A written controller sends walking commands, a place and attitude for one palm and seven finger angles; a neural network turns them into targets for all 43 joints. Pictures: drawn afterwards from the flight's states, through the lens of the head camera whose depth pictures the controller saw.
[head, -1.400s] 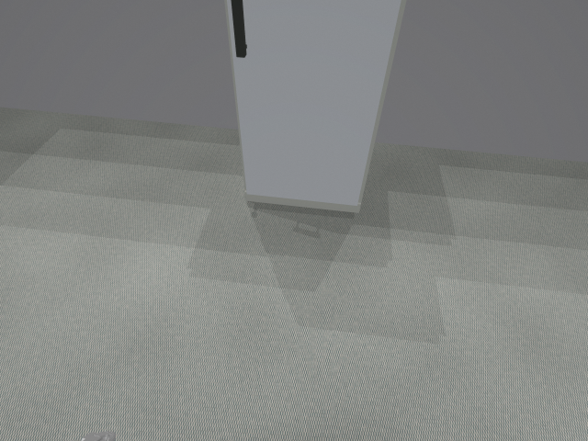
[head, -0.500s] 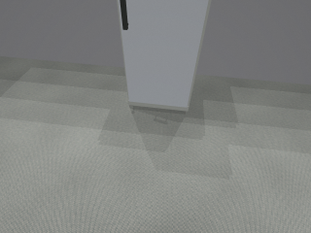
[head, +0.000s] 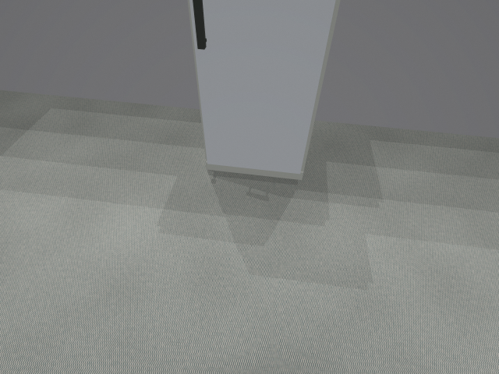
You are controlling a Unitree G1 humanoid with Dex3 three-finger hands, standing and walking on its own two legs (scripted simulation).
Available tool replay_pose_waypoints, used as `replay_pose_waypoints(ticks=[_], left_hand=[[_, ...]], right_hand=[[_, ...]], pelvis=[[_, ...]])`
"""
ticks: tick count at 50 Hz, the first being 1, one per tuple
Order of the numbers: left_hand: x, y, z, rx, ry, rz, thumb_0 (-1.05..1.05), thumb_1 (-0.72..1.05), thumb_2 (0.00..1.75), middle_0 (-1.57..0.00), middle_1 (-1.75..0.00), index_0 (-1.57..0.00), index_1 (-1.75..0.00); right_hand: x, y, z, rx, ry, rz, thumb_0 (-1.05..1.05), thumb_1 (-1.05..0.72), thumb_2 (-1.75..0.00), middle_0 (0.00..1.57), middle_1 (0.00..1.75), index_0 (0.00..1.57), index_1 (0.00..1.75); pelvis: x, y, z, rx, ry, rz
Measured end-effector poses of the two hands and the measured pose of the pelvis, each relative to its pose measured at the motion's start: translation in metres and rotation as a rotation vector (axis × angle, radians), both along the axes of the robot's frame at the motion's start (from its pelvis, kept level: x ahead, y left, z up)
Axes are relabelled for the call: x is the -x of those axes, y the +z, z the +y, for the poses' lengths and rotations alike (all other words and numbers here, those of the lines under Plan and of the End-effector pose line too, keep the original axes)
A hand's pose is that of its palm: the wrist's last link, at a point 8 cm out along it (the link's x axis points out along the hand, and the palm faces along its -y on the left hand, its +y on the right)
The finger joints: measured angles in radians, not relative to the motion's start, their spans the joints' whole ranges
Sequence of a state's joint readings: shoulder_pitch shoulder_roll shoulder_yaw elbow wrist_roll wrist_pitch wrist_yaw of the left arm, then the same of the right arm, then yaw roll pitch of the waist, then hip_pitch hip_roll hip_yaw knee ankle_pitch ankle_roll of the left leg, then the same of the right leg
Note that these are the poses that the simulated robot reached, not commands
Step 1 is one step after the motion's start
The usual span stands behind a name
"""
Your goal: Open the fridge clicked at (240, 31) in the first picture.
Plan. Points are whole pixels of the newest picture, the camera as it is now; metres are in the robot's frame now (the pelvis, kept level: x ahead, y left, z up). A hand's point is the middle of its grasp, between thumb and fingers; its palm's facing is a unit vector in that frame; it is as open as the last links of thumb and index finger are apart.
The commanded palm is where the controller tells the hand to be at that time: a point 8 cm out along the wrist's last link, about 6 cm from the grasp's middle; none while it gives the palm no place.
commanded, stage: look at it before walking up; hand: left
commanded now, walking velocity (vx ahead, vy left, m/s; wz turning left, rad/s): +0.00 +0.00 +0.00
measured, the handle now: out of the picture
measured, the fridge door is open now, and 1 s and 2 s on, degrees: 0 0 0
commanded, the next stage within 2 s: walk to a spot facing it in 0.04 s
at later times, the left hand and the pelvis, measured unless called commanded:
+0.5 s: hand out of the picture +0.01 +0.23 -0.20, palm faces +0.14 -0.98 -0.17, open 7.3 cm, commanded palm none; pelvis +0.05 +0.04 -0.02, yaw +8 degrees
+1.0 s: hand (151, 277) +0.35 +0.25 -0.18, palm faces +0.22 -0.96 -0.17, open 7.3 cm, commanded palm none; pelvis +0.26 +0.05 -0.03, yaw +15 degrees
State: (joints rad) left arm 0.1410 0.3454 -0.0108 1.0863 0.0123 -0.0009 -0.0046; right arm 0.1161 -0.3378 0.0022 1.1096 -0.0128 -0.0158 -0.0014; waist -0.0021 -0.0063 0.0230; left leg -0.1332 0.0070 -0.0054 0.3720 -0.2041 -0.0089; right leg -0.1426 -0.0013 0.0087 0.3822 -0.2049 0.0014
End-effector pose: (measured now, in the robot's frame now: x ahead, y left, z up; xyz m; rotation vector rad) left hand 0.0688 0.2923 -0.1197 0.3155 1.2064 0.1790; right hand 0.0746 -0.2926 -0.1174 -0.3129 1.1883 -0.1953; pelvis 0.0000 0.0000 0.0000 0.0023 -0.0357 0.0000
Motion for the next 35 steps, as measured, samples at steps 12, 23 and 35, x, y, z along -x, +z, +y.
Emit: replay_pose_waypoints(ticks=[12,23,35], left_hand=[[0.008,-0.005,-0.005,0.006,0.022,0.023,0.00,0.91,0.90,-0.20,-0.30,-0.20,-0.30],[0.060,-0.047,-0.013,0.160,0.199,0.125,0.00,0.91,0.90,-0.20,-0.30,-0.20,-0.30],[-0.020,-0.033,0.004,0.201,0.253,0.092,0.01,0.91,0.90,-0.20,-0.30,-0.20,-0.30]], right_hand=[[0.006,-0.006,0.005,-0.009,0.001,0.034,0.01,-0.90,-0.90,0.20,0.30,0.20,0.30],[0.004,-0.021,0.072,-0.066,0.047,0.156,0.01,-0.91,-0.90,0.20,0.30,0.20,0.30],[0.004,-0.014,0.147,-0.145,-0.008,0.300,0.01,-0.91,-0.90,0.20,0.30,0.20,0.30]], pelvis=[[-0.005,-0.002,-0.001,0.004,0.011,0.005],[-0.045,-0.016,0.034,0.028,0.137,0.018],[-0.115,-0.001,0.066,0.015,0.196,0.033]])
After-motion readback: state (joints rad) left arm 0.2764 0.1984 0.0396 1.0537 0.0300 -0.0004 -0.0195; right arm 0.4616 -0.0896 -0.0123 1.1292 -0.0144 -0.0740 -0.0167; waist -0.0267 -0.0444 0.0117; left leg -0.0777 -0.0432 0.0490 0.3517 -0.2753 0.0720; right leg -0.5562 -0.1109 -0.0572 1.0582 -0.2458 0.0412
